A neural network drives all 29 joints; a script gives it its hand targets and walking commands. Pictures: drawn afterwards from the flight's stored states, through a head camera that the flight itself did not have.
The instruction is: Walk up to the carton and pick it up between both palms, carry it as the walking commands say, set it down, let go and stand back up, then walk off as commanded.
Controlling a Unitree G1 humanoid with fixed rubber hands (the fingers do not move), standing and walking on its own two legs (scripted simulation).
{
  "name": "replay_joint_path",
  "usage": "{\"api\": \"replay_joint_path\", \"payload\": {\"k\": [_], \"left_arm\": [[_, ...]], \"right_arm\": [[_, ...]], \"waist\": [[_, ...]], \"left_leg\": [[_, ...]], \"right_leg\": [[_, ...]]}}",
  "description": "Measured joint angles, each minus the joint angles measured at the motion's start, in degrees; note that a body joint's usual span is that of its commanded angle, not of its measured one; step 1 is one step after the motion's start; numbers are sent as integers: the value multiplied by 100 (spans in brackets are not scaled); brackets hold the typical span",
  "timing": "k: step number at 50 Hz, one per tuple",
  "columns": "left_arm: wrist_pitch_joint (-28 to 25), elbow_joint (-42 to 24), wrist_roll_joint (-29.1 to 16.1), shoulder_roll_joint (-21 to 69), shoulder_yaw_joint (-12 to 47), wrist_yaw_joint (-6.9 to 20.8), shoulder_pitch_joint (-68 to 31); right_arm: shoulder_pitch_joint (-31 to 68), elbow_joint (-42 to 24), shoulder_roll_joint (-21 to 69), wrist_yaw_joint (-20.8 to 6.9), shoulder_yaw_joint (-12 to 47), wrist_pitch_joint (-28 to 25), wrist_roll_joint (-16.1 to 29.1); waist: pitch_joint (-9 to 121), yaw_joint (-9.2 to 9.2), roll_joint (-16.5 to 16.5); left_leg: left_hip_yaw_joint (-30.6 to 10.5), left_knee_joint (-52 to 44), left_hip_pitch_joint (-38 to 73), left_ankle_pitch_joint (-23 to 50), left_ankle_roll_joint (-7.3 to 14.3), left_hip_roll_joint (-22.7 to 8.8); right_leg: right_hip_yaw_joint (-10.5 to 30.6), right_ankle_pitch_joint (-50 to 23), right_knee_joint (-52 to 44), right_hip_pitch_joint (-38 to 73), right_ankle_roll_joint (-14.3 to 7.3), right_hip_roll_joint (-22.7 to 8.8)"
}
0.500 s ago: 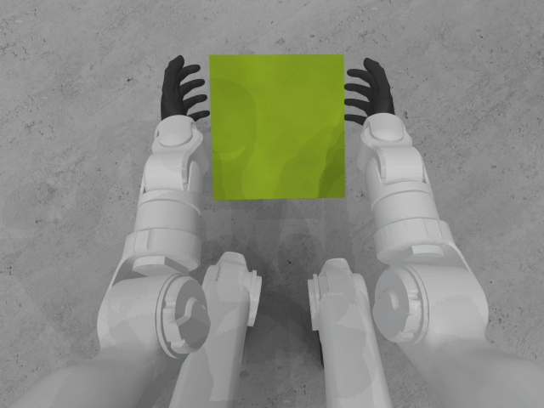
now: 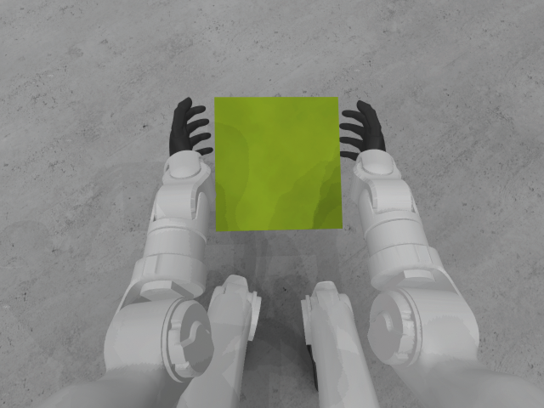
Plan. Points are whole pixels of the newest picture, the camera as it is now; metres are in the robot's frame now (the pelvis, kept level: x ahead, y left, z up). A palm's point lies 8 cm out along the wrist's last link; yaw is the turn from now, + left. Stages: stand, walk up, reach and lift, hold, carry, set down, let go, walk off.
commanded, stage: reach and lift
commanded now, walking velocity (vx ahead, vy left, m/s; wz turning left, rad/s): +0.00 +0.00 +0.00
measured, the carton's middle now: (275, 170) +0.48 +0.02 -0.15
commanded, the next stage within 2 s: none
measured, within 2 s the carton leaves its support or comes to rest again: neither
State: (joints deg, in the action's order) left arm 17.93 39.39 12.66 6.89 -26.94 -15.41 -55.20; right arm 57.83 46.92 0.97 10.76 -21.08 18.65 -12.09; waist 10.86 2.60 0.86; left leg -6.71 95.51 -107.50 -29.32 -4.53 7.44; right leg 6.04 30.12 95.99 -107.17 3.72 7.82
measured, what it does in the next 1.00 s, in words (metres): rises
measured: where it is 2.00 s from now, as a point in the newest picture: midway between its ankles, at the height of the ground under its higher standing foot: (273, 363)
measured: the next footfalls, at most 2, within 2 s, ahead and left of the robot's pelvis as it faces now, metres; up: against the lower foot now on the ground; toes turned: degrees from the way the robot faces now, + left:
none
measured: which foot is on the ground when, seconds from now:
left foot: down 0.00-1.00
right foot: down 0.00-1.00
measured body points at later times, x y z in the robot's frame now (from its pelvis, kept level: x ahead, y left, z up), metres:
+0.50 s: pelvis +0.02 +0.00 +0.07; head +0.21 +0.00 +0.47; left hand +0.45 +0.15 +0.01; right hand +0.47 -0.12 +0.00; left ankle +0.10 +0.13 -0.49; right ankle +0.09 -0.13 -0.49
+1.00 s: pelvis +0.04 -0.01 +0.13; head +0.19 -0.01 +0.55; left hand +0.43 +0.15 +0.09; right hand +0.45 -0.12 +0.08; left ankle +0.10 +0.13 -0.49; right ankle +0.09 -0.13 -0.49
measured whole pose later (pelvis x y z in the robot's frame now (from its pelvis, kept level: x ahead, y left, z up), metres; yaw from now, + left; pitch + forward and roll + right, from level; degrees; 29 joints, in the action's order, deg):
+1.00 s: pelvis +0.04 -0.01 +0.13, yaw +0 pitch +29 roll +0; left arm 14.6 35.7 14.9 11.1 -25.6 -9.0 -37.0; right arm 39.1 41.8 6.3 10.3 -20.1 15.1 -12.7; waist 10.8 2.9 0.7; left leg -8.6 67.8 -72.5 -24.7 -3.5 5.8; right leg 7.7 25.3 68.6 -72.4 1.7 7.1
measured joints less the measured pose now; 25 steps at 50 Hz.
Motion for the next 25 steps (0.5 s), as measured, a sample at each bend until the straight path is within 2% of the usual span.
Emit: {"api": "replay_joint_path", "payload": {"k": [25], "left_arm": [[-172,-128,64,218,101,286,882]], "right_arm": [[-888,-175,229,-29,-3,-190,-22]], "waist": [[127,35,7]], "left_leg": [[-66,-1246,1589,154,65,-54]], "right_leg": [[114,-162,-1227,1573,-78,-23]]}}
